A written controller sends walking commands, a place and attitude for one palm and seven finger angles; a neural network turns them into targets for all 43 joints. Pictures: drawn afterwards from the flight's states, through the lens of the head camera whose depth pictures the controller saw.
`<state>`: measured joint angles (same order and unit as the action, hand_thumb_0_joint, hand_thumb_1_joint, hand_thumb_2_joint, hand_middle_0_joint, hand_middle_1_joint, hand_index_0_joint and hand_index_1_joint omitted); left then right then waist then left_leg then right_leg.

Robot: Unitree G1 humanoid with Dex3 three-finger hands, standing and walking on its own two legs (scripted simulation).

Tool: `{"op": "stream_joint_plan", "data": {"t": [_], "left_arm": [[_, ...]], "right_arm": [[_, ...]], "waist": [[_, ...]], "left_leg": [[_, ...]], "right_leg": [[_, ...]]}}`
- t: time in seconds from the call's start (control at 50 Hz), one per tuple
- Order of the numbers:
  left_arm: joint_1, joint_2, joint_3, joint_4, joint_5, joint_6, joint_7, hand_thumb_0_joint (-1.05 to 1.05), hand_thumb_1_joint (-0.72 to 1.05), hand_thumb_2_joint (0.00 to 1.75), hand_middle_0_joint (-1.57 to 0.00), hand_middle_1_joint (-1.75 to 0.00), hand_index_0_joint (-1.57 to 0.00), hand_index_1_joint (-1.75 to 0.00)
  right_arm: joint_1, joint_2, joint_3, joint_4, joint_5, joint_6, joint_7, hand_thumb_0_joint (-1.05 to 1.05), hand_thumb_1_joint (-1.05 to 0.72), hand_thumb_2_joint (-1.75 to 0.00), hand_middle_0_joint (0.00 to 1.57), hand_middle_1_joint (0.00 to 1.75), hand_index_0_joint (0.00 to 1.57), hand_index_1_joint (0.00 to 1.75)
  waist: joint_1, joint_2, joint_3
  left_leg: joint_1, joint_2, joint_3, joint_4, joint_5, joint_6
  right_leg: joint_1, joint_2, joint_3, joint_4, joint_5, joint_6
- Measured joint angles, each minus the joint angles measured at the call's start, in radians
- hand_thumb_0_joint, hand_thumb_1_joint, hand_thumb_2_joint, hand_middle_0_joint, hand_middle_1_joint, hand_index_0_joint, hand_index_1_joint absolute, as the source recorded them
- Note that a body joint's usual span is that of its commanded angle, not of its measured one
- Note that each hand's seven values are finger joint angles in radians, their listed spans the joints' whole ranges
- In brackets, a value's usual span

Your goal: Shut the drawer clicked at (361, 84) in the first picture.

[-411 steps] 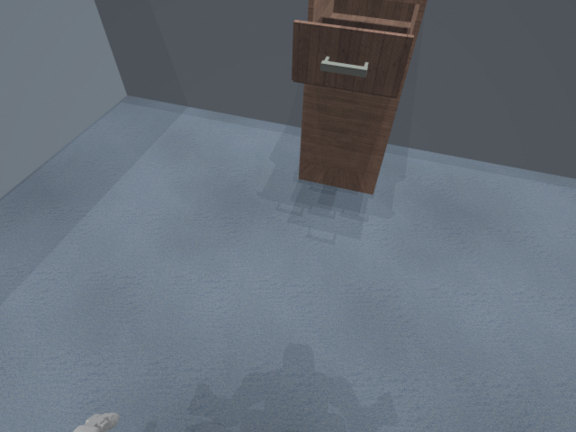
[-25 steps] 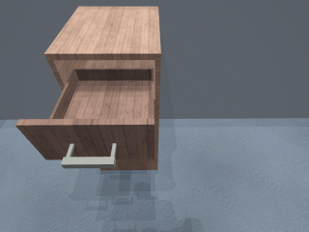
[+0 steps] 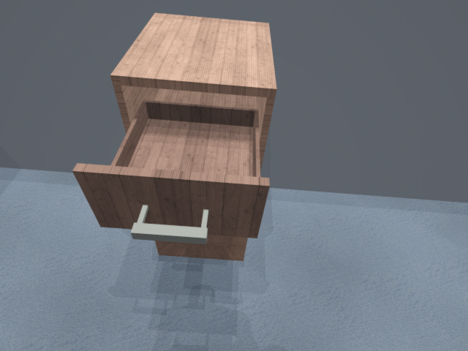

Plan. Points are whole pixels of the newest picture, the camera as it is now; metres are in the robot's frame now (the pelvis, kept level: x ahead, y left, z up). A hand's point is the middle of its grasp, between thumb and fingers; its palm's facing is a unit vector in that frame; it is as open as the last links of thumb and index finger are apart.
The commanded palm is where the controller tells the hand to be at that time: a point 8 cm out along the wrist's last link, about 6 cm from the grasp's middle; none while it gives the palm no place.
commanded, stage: come to a stop and stand still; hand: left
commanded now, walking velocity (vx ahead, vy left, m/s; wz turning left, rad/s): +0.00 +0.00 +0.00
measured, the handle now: (172, 223) +0.34 +0.14 +0.01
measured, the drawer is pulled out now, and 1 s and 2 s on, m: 0.29 0.29 0.28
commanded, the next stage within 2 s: look again from close up in 0.16 s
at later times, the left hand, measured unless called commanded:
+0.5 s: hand out of the picture -0.03 +0.15 -0.18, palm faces +0.02 -0.99 -0.12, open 7.4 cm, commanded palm none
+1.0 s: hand (135, 305) +0.20 +0.18 -0.04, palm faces +0.19 -0.95 -0.23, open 7.0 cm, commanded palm +0.13 +0.20 -0.05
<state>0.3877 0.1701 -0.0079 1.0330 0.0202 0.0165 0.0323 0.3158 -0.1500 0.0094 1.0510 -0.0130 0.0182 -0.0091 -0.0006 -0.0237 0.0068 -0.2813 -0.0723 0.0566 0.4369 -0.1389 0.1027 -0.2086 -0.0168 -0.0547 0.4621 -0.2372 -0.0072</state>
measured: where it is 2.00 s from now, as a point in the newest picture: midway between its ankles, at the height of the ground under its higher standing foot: outside the picture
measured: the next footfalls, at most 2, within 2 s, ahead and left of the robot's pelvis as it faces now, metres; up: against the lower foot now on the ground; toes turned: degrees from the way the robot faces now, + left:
none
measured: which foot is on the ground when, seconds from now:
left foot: down 0.00-1.00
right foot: down 0.00-1.00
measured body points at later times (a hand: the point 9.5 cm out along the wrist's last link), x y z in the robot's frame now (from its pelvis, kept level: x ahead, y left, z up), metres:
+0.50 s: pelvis +0.02 +0.01 +0.00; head +0.03 +0.03 +0.45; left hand -0.03 +0.20 -0.17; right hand +0.03 -0.22 -0.15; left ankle +0.07 +0.05 -0.74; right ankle +0.01 -0.13 -0.74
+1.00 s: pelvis +0.05 +0.00 -0.01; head +0.04 -0.01 +0.44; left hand +0.19 +0.23 -0.03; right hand +0.11 -0.25 -0.13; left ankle +0.07 +0.05 -0.74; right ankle +0.05 -0.10 -0.74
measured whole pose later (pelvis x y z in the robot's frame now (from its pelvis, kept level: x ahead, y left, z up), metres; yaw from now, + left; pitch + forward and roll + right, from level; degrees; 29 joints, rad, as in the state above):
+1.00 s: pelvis +0.05 +0.00 -0.01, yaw +0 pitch +1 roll +1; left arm 0.55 0.22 -0.01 0.07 -0.12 -0.01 0.16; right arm 0.38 -0.24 0.02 0.84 0.03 -0.29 -0.03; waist -0.04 0.00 -0.05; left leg -0.29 -0.13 0.07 0.49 -0.23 0.09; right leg -0.31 -0.03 -0.04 0.61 -0.37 -0.03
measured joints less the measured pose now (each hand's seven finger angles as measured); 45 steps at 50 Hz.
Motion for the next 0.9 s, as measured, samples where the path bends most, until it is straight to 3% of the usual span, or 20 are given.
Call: {"op": "stream_joint_plan", "data": {"t": [0.32, 0.84, 0.86, 0.88, 0.9], "left_arm": [[0.044, -0.043, -0.018, 0.075, 0.003, -0.02, 0.005, 0.0, 0.91, 0.9, -0.2, -0.3, -0.2, -0.3], [-0.058, -0.04, -0.022, 0.065, -0.002, -0.034, 0.019, 0.0, 0.91, 0.9, -0.2, -0.3, -0.2, -0.3], [-0.006, -0.032, -0.013, -0.094, -0.026, 0.05, 0.032, 0.01, 0.92, 0.9, -0.21, -0.3, -0.2, -0.3], [0.063, -0.011, 0.002, -0.297, -0.051, 0.117, 0.05, 0.03, 0.95, 0.9, -0.21, -0.31, -0.2, -0.31], [0.121, 0.014, 0.006, -0.46, -0.071, 0.099, 0.072, 0.05, 0.96, 0.9, -0.21, -0.31, -0.21, -0.31]], "right_arm": [[-0.049, -0.005, -0.002, 0.044, 0.008, -0.016, -0.01, 0.01, -0.93, -0.9, 0.2, 0.3, 0.2, 0.3], [-0.015, 0.026, 0.018, 0.089, 0.009, -0.037, -0.017, 0.01, -0.92, -0.9, 0.2, 0.3, 0.2, 0.3], [0.004, 0.02, 0.02, 0.036, 0.017, -0.038, -0.018, 0.01, -0.93, -0.9, 0.2, 0.3, 0.2, 0.3], [0.031, 0.011, 0.027, -0.015, 0.025, -0.078, -0.028, 0.02, -0.93, -0.9, 0.21, 0.3, 0.2, 0.3], [0.056, 0.0, 0.03, -0.05, 0.03, -0.139, -0.034, 0.02, -0.94, -0.9, 0.21, 0.3, 0.2, 0.3]], "waist": [[0.016, -0.007, -0.007], [-0.01, -0.008, 0.0], [-0.018, -0.009, 0.006], [-0.016, -0.016, 0.005], [-0.013, -0.021, -0.008]], "left_leg": [[0.024, -0.022, 0.001, -0.055, 0.015, 0.012], [0.068, -0.014, 0.009, -0.046, -0.041, 0.006], [0.058, -0.014, 0.007, -0.027, -0.051, 0.004], [0.056, -0.018, 0.013, -0.021, -0.058, -0.001], [0.054, -0.023, 0.019, -0.025, -0.06, -0.01]], "right_leg": [[0.014, -0.007, 0.028, -0.034, 0.011, 0.021], [0.07, 0.002, 0.042, -0.06, -0.024, 0.026], [0.061, 0.002, 0.038, -0.041, -0.033, 0.025], [0.039, -0.003, 0.041, 0.007, -0.056, 0.013], [0.007, -0.006, 0.045, 0.067, -0.09, 0.001]]}}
